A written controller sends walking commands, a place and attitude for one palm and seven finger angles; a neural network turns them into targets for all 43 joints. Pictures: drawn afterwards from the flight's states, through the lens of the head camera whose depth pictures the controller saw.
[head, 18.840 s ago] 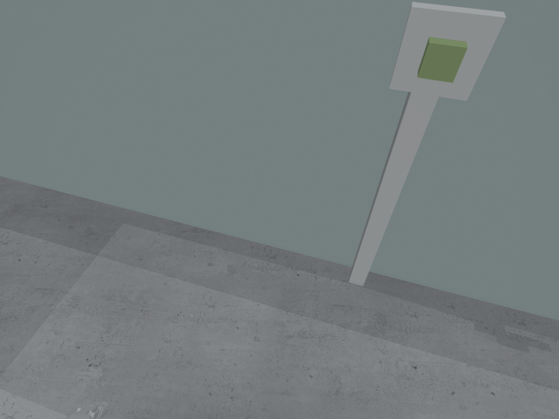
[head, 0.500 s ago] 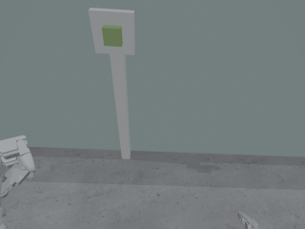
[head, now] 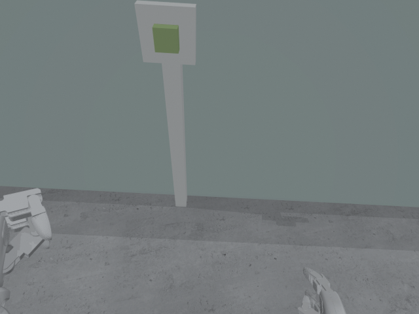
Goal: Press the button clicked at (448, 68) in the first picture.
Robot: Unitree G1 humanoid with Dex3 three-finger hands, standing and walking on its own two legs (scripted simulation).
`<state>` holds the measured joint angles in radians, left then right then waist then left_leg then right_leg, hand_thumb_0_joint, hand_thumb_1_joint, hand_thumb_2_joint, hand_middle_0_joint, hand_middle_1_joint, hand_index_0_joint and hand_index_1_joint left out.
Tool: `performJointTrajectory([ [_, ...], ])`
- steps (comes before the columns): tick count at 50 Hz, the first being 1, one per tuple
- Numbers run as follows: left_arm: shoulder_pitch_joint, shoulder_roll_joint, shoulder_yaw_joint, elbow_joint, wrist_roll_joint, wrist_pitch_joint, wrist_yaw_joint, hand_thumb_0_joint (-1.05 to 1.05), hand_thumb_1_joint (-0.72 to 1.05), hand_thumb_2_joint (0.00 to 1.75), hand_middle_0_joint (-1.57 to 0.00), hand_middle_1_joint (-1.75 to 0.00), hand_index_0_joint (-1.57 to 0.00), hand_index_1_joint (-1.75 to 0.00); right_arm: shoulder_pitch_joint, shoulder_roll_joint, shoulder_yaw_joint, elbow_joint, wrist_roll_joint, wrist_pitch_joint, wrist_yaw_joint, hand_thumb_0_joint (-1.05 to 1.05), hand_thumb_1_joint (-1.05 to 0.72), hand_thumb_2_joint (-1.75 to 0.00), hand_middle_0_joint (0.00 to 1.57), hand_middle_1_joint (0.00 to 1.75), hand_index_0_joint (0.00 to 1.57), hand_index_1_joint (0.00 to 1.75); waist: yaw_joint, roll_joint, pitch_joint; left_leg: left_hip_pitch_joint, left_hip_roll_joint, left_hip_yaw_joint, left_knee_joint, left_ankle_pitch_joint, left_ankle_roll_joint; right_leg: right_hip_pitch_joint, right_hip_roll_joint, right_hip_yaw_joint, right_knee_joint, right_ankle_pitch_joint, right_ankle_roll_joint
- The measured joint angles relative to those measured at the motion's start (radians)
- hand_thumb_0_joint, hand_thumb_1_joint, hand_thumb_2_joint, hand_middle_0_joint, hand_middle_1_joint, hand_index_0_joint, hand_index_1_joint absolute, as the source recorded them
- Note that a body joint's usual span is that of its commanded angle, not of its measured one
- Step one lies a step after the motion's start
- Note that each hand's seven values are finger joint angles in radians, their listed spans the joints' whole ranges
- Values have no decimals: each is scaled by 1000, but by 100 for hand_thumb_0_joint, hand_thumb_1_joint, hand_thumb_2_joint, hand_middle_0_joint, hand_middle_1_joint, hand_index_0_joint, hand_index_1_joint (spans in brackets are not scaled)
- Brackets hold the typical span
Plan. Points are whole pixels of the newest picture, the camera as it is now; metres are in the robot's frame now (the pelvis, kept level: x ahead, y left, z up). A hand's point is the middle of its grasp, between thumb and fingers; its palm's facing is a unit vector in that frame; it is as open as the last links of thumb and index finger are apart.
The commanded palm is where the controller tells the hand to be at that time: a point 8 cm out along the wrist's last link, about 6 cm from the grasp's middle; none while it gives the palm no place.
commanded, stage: stop stepping back and stand still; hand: left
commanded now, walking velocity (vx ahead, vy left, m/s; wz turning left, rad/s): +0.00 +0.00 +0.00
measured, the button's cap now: (166, 38) +0.77 +0.18 +0.18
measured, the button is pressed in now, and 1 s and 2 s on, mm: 0 0 0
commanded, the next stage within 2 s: let the arm hang, fingers relaxed in 0.02 s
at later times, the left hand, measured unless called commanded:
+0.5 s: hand out of the picture +0.00 +0.19 -0.19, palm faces +0.07 -0.98 -0.20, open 3.7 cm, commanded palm none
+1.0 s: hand out of the picture -0.01 +0.17 -0.18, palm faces +0.06 -0.98 -0.21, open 7.3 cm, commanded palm none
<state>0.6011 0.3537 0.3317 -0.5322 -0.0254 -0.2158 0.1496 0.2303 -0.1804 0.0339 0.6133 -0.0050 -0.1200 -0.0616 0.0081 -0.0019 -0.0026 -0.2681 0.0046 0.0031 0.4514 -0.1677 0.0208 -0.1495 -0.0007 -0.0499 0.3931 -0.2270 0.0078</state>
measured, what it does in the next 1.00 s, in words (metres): stands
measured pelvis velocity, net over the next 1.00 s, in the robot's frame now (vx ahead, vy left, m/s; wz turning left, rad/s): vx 0.00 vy -0.01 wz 0.02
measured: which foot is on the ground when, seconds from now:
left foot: down 0.00-1.00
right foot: down 0.00-1.00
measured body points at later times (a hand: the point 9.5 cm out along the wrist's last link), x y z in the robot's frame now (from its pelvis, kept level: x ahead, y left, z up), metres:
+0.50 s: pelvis -0.01 +0.00 -0.01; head +0.01 +0.02 +0.44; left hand -0.01 +0.24 -0.17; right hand +0.01 -0.27 -0.14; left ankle +0.05 +0.10 -0.74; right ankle -0.01 -0.12 -0.74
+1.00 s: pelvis +0.00 -0.01 +0.00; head +0.01 -0.02 +0.45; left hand -0.01 +0.22 -0.16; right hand +0.00 -0.22 -0.17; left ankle +0.05 +0.10 -0.74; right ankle -0.01 -0.12 -0.74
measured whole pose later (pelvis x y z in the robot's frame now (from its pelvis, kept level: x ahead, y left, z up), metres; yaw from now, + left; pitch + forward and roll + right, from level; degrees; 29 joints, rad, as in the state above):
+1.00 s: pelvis +0.00 -0.01 +0.00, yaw +1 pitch -2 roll +0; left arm 0.29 0.15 0.01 1.15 0.01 0.00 0.03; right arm 0.29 -0.14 -0.01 1.12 -0.02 0.02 -0.03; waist 0.00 0.03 0.04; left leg -0.24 -0.01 -0.01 0.45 -0.17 0.01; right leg -0.14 -0.02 -0.07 0.45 -0.27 -0.01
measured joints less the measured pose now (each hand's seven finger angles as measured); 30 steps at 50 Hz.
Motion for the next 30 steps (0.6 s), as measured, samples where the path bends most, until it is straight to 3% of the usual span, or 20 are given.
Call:
performJointTrajectory([
  [6, 13, 11, 4, 1, -4, -4, -3, 1, 89, 90, -130, -150, -130, -150, -8, -7, -8, -6, 0, 6, -1, 2, -91, -90, 20, 30, 21, 30, -6, 4, 5, -4, 0, -1, -7, 5, 1, 0, 0, -1, -14, 9, 1],
  [7, -14, 21, -14, 53, 12, -17, -20, 1, 89, 90, -130, -150, -130, -150, -12, -20, -15, 15, 2, -14, 17, 1, -91, -90, 20, 30, 21, 30, -4, 13, -2, -24, -2, -5, 8, 2, 2, -19, -2, -7, 3, 4, 1],
  [10, -185, 30, -135, 410, 44, 76, -94, 0, 89, 90, -129, -149, -129, -149, -58, -86, -34, 112, 1, 20, 64, 1, -90, -90, 20, 30, 21, 30, 15, 57, -13, -84, -15, -11, 86, -23, 10, -82, -16, -14, 100, -38, 6],
  [13, -307, -11, -223, 812, 59, 196, -130, 0, 90, 90, -124, -145, -125, -145, -90, -115, -38, 182, -9, 76, 72, 1, -91, -90, 20, 30, 21, 30, -4, 70, -8, -106, -25, -10, 134, -43, 16, -113, -28, -14, 170, -72, 10],
  [17, -351, -73, -298, 1186, 61, 266, -146, 1, 90, 90, -114, -135, -114, -135, -70, -106, -38, 237, -21, 114, 69, 1, -91, -90, 20, 30, 21, 30, -34, 26, 24, -96, -28, -9, 145, -48, 12, -109, -32, -13, 197, -87, 4],
  [20, -340, -123, -337, 1364, 55, 274, -151, 1, 91, 90, -105, -125, -105, -125, -30, -92, -35, 290, -24, 131, 63, 1, -91, -90, 20, 30, 20, 30, -36, -9, 49, -78, -23, -14, 123, -39, 8, -89, -25, -17, 171, -75, 0],
  [22, -327, -150, -314, 1444, 30, 264, -129, 1, 90, 90, -98, -118, -98, -119, 5, -78, -34, 333, -22, 140, 57, 1, -91, -90, 20, 29, 20, 30, -27, -24, 59, -67, -19, -21, 102, -28, 5, -72, -20, -24, 140, -60, -4],
  [25, -307, -136, -302, 1528, 37, 250, -129, 1, 90, 89, -88, -107, -86, -110, 53, -53, -34, 394, -22, 152, 49, 1, -91, -90, 20, 29, 20, 30, -7, -31, 69, -52, -17, -33, 69, -11, 1, -49, -15, -36, 96, -41, -10],
  [30, -262, -121, -312, 1633, 38, 241, -136, 1, 90, 90, -71, -87, -69, -90, 91, -21, -39, 457, -16, 160, 42, 1, -91, -90, 20, 29, 20, 30, 1, -9, 73, -26, -17, -36, 28, 7, -2, -22, -13, -39, 54, -23, -14],
])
